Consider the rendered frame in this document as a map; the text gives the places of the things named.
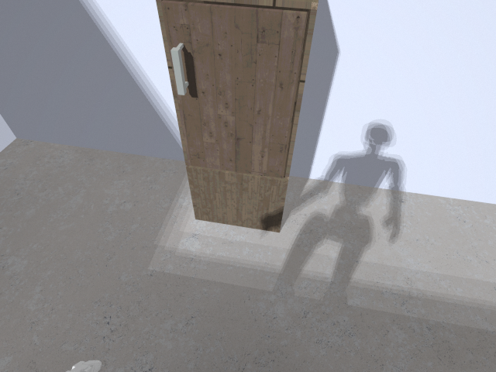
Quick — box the cupboard door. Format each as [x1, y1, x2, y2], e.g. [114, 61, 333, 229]
[161, 0, 308, 178]

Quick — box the handle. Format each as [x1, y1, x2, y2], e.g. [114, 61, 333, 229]
[170, 43, 189, 95]

